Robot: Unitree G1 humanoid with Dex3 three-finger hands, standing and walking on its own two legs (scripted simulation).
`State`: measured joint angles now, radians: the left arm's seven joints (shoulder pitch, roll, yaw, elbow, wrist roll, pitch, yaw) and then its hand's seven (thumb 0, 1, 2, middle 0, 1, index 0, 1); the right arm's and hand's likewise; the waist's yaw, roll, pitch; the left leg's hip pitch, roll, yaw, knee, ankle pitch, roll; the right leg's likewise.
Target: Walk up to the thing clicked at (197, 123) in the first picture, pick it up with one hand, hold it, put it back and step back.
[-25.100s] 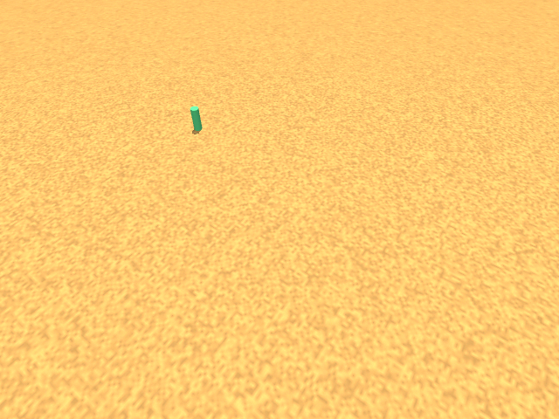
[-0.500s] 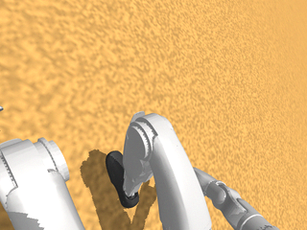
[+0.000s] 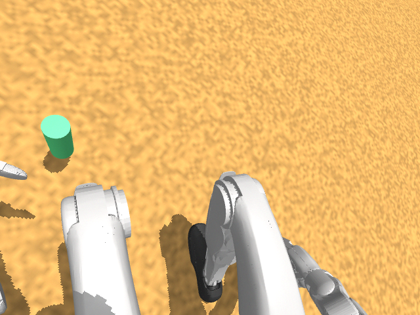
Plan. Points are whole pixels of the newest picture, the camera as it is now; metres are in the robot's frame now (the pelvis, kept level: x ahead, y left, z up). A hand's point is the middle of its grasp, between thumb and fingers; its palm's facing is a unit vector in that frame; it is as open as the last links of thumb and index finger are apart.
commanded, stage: home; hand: left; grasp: from the side
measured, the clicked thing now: (59, 139) +0.45 +0.26 -0.24
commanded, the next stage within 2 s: none
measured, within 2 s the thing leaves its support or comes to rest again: neither
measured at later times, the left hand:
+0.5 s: hand out of the picture +0.29 +0.32 +0.07, palm faces +0.25 -0.86 -0.44, open 17.2 cm
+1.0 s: hand out of the picture +0.25 +0.23 +0.28, palm faces +0.31 -0.89 -0.34, open 17.5 cm
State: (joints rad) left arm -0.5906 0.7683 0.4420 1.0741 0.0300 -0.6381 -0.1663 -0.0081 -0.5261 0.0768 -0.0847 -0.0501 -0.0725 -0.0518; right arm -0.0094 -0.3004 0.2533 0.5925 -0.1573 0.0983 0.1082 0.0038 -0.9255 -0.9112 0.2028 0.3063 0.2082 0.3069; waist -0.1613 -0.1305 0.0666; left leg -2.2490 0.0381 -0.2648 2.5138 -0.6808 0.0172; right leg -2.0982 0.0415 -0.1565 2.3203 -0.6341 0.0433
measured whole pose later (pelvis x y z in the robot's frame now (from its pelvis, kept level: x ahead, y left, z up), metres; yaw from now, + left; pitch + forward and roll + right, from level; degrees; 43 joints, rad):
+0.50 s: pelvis +0.02 -0.02 +0.17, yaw +9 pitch +32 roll -5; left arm -0.12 0.47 0.27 0.42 0.05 -0.04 0.03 -0.01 -0.50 0.09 -0.07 -0.07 -0.07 -0.07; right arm 0.09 -0.23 0.02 0.53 0.04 0.14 -0.02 0.01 -0.90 -0.90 0.20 0.31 0.21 0.31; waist -0.05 0.00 -0.15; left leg -1.83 0.06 -0.09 1.92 -0.65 -0.01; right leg -1.77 -0.01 -0.04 1.86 -0.64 0.03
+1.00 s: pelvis +0.09 -0.01 +0.36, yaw +13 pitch +16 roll -2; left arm 0.29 0.25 0.04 0.17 -0.02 0.23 0.17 0.00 -0.54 0.05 -0.06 -0.05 -0.05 -0.05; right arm 0.25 -0.21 0.02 0.50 0.04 -0.01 -0.16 0.01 -0.90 -0.90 0.20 0.31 0.21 0.31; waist -0.05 0.03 -0.17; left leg -0.93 0.06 -0.05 1.18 -0.53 -0.03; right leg -0.88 -0.01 -0.06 1.13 -0.53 0.01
